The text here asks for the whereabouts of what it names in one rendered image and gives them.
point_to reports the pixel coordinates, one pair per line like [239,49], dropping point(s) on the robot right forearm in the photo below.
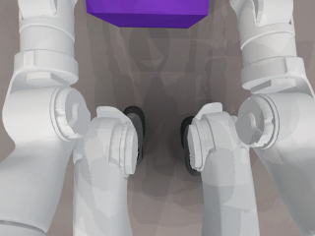
[267,40]

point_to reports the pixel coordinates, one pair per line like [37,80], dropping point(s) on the robot left upper arm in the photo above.
[44,124]

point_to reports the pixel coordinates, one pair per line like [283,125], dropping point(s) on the robot right upper arm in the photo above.
[280,127]

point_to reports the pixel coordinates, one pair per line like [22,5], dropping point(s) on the left robot shin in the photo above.
[101,111]

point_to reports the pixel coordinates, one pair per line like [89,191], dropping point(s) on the robot left forearm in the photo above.
[47,37]

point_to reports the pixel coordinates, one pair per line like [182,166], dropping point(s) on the left robot foot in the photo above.
[137,117]

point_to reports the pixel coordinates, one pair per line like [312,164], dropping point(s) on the carton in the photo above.
[162,14]

